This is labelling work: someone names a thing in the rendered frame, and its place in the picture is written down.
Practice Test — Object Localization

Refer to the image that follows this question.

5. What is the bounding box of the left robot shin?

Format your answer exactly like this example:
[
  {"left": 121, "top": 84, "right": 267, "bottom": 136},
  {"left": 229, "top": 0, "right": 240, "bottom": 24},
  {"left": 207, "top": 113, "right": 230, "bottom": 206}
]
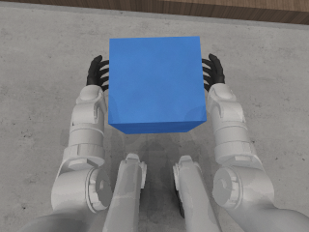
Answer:
[{"left": 118, "top": 153, "right": 140, "bottom": 174}]

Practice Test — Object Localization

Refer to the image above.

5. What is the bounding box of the left robot hand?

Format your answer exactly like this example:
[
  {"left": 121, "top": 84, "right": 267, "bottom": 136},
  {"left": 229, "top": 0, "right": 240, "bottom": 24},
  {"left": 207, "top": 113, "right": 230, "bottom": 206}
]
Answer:
[{"left": 86, "top": 55, "right": 109, "bottom": 92}]

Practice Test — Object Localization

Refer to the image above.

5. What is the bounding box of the robot left upper arm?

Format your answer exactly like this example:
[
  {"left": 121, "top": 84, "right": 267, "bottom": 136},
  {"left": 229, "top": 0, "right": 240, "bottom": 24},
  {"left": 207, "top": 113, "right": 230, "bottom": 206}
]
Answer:
[{"left": 17, "top": 167, "right": 113, "bottom": 232}]

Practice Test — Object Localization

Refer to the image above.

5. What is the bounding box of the robot left forearm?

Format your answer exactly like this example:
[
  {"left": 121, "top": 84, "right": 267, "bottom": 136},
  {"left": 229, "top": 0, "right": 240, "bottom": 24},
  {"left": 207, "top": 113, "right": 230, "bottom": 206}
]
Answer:
[{"left": 51, "top": 84, "right": 107, "bottom": 209}]

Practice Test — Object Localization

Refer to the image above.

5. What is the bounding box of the carton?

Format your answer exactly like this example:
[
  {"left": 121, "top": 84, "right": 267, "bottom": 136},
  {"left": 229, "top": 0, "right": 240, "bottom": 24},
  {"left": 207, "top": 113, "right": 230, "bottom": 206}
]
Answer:
[{"left": 108, "top": 36, "right": 208, "bottom": 134}]

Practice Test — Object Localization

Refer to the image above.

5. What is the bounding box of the right robot hand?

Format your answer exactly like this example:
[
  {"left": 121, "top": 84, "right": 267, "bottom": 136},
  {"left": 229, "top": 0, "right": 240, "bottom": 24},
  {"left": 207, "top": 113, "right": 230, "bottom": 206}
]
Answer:
[{"left": 202, "top": 53, "right": 225, "bottom": 92}]

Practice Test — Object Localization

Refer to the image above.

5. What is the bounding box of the right robot foot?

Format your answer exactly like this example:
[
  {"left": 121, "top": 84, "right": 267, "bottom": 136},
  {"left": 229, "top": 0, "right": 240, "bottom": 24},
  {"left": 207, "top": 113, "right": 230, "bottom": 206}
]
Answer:
[{"left": 174, "top": 180, "right": 185, "bottom": 218}]

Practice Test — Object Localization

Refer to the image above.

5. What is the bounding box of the robot right upper arm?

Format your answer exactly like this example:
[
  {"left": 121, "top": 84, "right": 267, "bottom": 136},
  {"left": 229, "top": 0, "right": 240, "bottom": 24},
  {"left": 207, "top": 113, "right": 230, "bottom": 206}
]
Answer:
[{"left": 212, "top": 164, "right": 309, "bottom": 232}]

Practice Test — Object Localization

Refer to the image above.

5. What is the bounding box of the robot right forearm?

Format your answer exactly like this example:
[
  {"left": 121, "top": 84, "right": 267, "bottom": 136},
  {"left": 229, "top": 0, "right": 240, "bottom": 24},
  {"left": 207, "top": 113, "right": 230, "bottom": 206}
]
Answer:
[{"left": 206, "top": 83, "right": 267, "bottom": 174}]

